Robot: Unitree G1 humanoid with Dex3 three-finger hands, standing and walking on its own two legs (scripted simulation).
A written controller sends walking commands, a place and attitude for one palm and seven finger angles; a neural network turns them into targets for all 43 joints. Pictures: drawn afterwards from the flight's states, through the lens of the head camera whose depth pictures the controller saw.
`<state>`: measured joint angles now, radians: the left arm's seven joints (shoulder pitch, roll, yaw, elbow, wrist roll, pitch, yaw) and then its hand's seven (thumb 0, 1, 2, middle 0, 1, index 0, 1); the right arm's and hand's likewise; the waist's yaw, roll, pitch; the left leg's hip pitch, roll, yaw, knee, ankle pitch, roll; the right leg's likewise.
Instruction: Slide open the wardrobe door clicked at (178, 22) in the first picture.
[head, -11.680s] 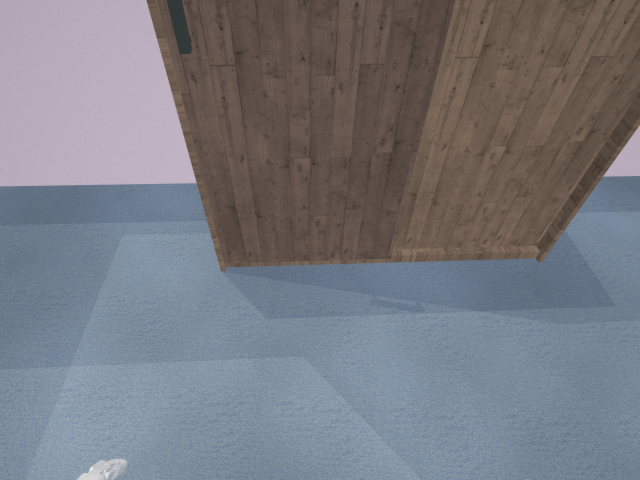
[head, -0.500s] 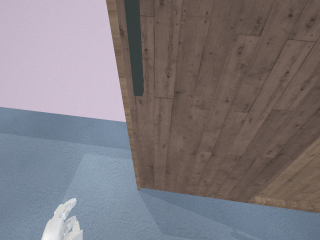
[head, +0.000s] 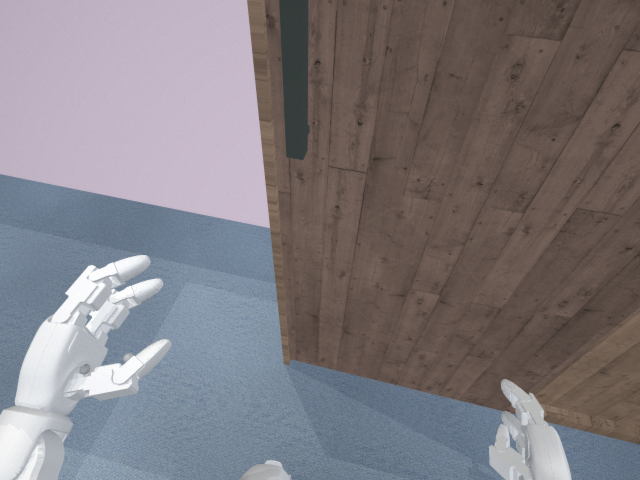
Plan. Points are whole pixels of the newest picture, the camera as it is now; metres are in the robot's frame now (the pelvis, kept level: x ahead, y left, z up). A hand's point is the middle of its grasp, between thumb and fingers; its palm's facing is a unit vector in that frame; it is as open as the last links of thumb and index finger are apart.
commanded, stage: raise the hand with hooked fingers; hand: left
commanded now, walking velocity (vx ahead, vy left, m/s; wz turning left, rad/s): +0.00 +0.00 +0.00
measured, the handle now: (299, 38) +0.53 +0.09 +0.29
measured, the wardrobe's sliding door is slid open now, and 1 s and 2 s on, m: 0.00 0.00 0.00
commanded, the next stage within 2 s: move the hooked fingers beside the handle in 1.48 s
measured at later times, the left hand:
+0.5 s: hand (80, 268) +0.25 +0.26 +0.18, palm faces -0.08 -0.99 -0.14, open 12.8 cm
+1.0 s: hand out of the picture +0.28 +0.31 +0.29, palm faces +0.03 -0.99 -0.17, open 14.0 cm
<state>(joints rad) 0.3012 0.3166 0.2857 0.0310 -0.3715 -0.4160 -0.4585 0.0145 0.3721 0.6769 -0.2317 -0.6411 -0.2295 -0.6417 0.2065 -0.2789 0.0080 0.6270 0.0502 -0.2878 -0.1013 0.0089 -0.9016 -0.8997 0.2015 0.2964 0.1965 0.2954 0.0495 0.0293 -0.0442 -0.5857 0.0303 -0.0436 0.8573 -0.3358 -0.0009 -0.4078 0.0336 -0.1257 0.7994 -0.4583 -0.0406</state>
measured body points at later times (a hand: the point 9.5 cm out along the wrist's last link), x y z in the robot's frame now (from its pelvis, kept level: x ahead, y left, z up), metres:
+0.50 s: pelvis +0.01 +0.03 +0.03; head +0.00 +0.03 +0.48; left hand +0.25 +0.32 +0.19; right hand +0.19 -0.21 -0.02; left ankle +0.06 +0.12 -0.70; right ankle -0.02 -0.09 -0.70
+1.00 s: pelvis +0.00 +0.02 +0.04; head -0.03 +0.00 +0.49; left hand +0.27 +0.36 +0.30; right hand +0.20 -0.19 -0.03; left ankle +0.06 +0.12 -0.70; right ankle -0.02 -0.09 -0.70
